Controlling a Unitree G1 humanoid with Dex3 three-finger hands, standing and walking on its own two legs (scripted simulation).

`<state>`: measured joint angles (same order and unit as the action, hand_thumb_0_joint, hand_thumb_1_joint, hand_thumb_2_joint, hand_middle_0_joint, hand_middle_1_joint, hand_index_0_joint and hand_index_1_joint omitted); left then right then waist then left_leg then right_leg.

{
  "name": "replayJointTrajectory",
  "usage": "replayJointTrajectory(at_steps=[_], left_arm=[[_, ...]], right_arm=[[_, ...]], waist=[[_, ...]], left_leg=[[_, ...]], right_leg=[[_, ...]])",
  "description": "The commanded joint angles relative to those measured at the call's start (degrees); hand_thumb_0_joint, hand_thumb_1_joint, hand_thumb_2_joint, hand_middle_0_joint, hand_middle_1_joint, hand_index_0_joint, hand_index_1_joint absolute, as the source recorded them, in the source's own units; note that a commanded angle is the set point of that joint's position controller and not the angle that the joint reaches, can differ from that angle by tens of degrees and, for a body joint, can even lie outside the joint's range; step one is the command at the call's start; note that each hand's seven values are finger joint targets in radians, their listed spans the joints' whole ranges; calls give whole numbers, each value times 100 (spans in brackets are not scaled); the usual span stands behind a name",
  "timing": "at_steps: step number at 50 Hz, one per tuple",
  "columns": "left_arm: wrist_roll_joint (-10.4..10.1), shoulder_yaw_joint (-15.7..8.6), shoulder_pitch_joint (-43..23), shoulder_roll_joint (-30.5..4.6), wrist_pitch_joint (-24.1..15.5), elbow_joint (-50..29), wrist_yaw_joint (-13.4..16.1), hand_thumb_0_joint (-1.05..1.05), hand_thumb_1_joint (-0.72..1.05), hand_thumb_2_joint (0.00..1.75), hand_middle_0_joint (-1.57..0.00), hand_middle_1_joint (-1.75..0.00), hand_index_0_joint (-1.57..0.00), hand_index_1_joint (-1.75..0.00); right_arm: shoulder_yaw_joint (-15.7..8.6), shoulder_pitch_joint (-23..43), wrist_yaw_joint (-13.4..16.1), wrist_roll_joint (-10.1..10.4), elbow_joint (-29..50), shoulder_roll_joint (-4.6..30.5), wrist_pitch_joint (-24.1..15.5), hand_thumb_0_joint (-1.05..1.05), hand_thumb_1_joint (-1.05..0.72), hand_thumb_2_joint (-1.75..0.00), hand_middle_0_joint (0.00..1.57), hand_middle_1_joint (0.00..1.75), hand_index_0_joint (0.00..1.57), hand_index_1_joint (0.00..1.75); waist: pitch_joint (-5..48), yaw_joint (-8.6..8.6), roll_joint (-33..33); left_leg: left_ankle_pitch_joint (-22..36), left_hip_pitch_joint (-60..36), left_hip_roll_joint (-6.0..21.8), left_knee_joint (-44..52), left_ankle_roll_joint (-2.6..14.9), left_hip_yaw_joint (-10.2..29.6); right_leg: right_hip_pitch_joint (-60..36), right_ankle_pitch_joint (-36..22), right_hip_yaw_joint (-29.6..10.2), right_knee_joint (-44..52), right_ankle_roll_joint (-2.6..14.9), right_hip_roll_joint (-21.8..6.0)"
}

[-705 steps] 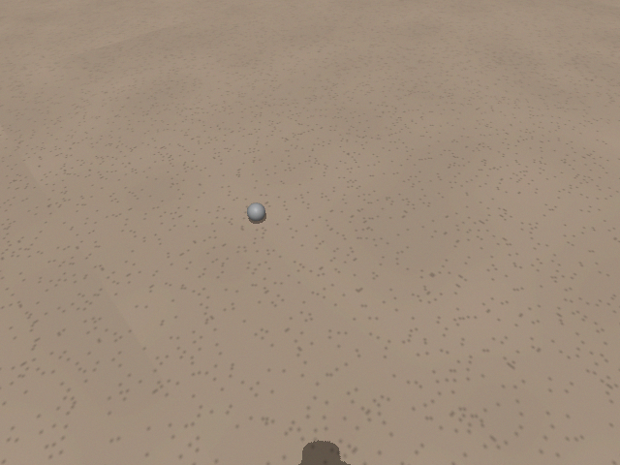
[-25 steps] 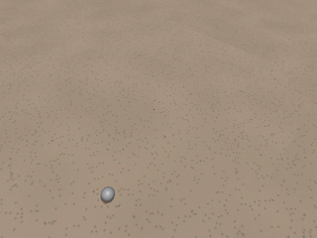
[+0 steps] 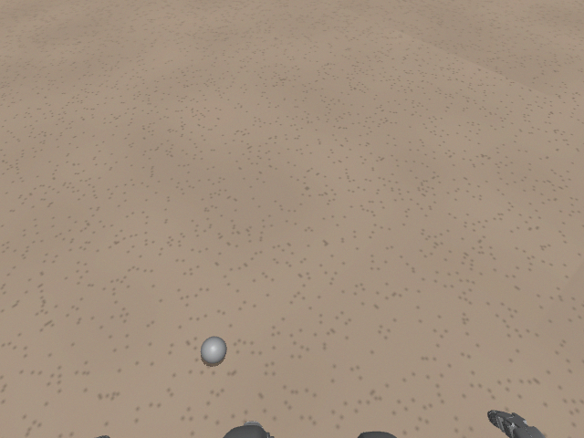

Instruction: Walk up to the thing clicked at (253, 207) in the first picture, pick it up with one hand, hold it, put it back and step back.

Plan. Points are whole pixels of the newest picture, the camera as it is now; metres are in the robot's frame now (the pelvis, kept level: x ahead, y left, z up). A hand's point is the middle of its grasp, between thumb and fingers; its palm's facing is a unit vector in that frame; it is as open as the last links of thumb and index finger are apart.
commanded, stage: walk up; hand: left
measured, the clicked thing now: (213, 349) +0.46 +0.28 -0.71
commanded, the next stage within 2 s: none
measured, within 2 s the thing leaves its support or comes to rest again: neither
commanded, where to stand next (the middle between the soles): +0.08 +0.01 m, yaw +3 degrees
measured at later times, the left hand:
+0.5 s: hand out of the picture +0.09 +0.26 -0.14, palm faces +0.02 -0.93 -0.38, open 7.3 cm
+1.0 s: hand out of the picture +0.10 +0.25 -0.13, palm faces +0.05 -0.93 -0.36, open 7.3 cm
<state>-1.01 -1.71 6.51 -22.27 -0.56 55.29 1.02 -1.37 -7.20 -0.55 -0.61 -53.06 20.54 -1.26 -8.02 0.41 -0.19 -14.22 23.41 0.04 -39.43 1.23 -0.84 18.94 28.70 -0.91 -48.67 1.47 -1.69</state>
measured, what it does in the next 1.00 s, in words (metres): stands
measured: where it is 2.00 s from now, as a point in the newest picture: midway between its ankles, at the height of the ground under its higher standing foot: outside the picture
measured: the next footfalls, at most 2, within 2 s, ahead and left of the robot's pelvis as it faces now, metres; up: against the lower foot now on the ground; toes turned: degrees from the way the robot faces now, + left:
left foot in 1.46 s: +0.03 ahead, +0.12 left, +0.00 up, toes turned +4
right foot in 1.82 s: +0.11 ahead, -0.13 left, +0.00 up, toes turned +5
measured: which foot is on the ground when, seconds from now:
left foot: down 0.00-1.00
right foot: down 0.00-1.00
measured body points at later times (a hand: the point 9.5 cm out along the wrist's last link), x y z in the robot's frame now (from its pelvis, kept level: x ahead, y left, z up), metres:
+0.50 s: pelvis +0.00 -0.01 +0.01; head +0.04 -0.01 +0.46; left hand +0.09 +0.31 -0.11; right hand +0.12 -0.31 -0.11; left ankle +0.07 +0.11 -0.72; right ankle +0.00 -0.14 -0.72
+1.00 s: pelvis +0.01 -0.01 +0.02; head +0.05 -0.01 +0.47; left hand +0.09 +0.30 -0.11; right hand +0.12 -0.31 -0.11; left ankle +0.07 +0.11 -0.72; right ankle +0.00 -0.14 -0.72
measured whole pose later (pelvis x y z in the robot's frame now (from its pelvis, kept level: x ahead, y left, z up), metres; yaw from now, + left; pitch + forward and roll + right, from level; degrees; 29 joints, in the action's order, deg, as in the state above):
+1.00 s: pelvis +0.01 -0.01 +0.02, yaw +4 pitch -1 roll -1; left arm 0.7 -2.4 2.7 -20.9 -0.2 62.8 -0.4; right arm -1.4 -3.7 -1.8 -0.6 -62.1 20.9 0.7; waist -5.8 -0.2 -0.9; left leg -8.3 18.1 -0.1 -27.6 -0.6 3.4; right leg 9.5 16.8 3.9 -27.7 -0.8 -1.7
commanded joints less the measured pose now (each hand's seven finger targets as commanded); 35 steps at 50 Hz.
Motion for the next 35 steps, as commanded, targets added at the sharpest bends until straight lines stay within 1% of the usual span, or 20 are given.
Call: replayJointTrajectory(at_steps=[1,2,3,4,5,6,7,8,9,10,11,13,16,18,20,24,27,31,33,35], left_arm=[[106,-309,685,-1088,-178,165,112,0,90,90,-20,-30,-20,-30],[175,-336,544,-1271,-221,114,133,0,90,90,-20,-30,-20,-30],[205,-356,224,-1549,-257,27,138,0,90,90,-20,-30,-20,-30],[186,-370,-218,-1745,-241,-9,110,0,90,90,-20,-30,-20,-30],[185,-329,-532,-1625,-241,-98,98,0,90,90,-20,-30,-20,-30],[145,-277,-502,-1462,-229,-32,95,0,90,90,-20,-30,-20,-30],[128,-269,-465,-1414,-214,21,89,0,90,90,-20,-30,-20,-30],[118,-256,-411,-1357,-201,66,78,0,90,90,-20,-30,-20,-30],[116,-246,-349,-1294,-187,130,68,0,90,90,-20,-30,-20,-30],[109,-238,-306,-1231,-176,207,67,0,90,90,-20,-30,-20,-30],[114,-233,-310,-1266,-163,227,62,0,90,90,-20,-30,-20,-30],[114,-235,-391,-1274,-143,281,44,0,90,90,-20,-30,-20,-30],[112,-222,-516,-1286,-123,328,24,0,90,90,-20,-30,-20,-30],[102,-221,-470,-1236,-122,354,7,0,90,90,-20,-30,-20,-30],[109,-219,-452,-1197,-117,427,2,0,90,90,-20,-30,-20,-30],[130,-242,-539,-1256,-114,435,-17,0,90,90,-20,-30,-20,-30],[144,-268,-635,-1269,-113,406,-29,0,90,90,-20,-30,-20,-30],[154,-276,-658,-1233,-116,418,-38,0,90,90,-20,-30,-20,-30],[177,-295,-726,-1243,-112,413,-42,0,90,90,-20,-30,-20,-30],[171,-307,-687,-1245,-108,383,-50,0,90,90,-20,-30,-20,-30]], right_arm=[[-309,257,75,87,248,1430,35,0,-90,-90,20,30,20,30],[-257,202,53,149,226,1265,49,0,-90,-90,20,30,20,30],[-240,243,28,176,196,1139,65,0,-90,-90,20,30,20,30],[-266,313,56,157,90,1171,90,0,-90,-90,20,30,20,30],[-294,184,38,117,-30,1226,84,0,-90,-90,20,30,20,30],[-300,284,23,115,-119,1280,47,0,-90,-90,20,30,20,30],[-316,378,2,110,-137,1347,22,0,-90,-90,20,30,20,30],[-301,426,-11,104,-167,1365,4,0,-90,-90,20,30,20,30],[-289,516,-22,100,-172,1372,-3,0,-90,-90,20,30,20,30],[-260,592,-30,104,-199,1350,10,0,-90,-90,20,30,20,30],[-248,683,-29,102,-217,1361,28,0,-90,-90,20,30,20,30],[-231,744,-35,84,-298,1339,59,0,-90,-90,20,30,20,30],[-234,791,-47,57,-408,1374,78,0,-90,-90,20,30,20,30],[-228,786,-60,49,-433,1412,64,0,-90,-90,20,30,20,30],[-203,836,-66,57,-470,1352,65,0,-90,-90,20,30,20,30],[-208,852,-67,54,-503,1341,84,0,-90,-90,20,30,20,30],[-221,790,-76,35,-534,1345,91,0,-90,-90,20,30,20,30],[-214,766,-82,37,-558,1287,83,0,-90,-90,20,30,20,30],[-225,718,-86,30,-558,1292,93,0,-90,-90,20,30,20,30],[-223,693,-93,27,-539,1311,89,0,-90,-90,20,30,20,30]], waist=[[1218,157,-632],[1181,100,-278],[1052,-27,96],[951,-149,446],[978,-306,359],[1079,-236,119],[1164,-182,101],[1324,-126,127],[1439,-63,80],[1384,-5,27],[1304,10,70],[1158,-15,17],[1087,-56,-114],[1249,-18,-256],[1274,19,-254],[1079,-29,-149],[1094,-61,-64],[1037,-62,-33],[972,-102,69],[969,-85,70]], left_leg=[[1209,-288,1041,804,502,1247],[1098,-30,854,548,277,1094],[618,-50,412,293,45,807],[-173,-576,126,128,-9,497],[18,-858,238,266,-10,409],[698,-1049,358,498,48,516],[1120,-1126,450,565,152,664],[1437,-1221,593,660,279,800],[1593,-1219,708,739,366,928],[1513,-973,774,856,382,1047],[1239,-898,741,931,358,1015],[825,-815,630,1042,231,965],[329,-894,574,1212,168,955],[459,-965,660,1341,212,1050],[510,-895,721,1458,214,1120],[370,-832,585,1463,102,1004],[273,-871,542,1514,97,963],[378,-922,527,1534,50,938],[232,-849,491,1536,47,927],[233,-919,457,1540,26,895]], right_leg=[[-896,-1434,-34,1638,54,-23],[-931,-1690,-709,1920,224,-445],[-559,-1673,-1504,2327,504,-1067],[50,-2059,-1584,2330,763,-1420],[50,-2290,-1325,2059,690,-1276],[24,-2414,-876,1891,470,-994],[-44,-2327,-576,1803,265,-731],[-217,-2292,-397,1689,144,-551],[-383,-2184,-256,1606,78,-418],[-583,-1976,-210,1638,60,-367],[-578,-1834,-292,1730,93,-387],[-527,-1630,-409,1899,171,-488],[-370,-1349,-436,2074,201,-519],[-594,-1411,-293,2039,152,-417],[-769,-1350,-231,2106,136,-389],[-706,-1281,-361,2407,169,-515],[-723,-1213,-348,2514,164,-548],[-697,-1126,-388,2709,169,-621],[-699,-1044,-365,2786,165,-632],[-662,-1071,-350,2770,162,-635]])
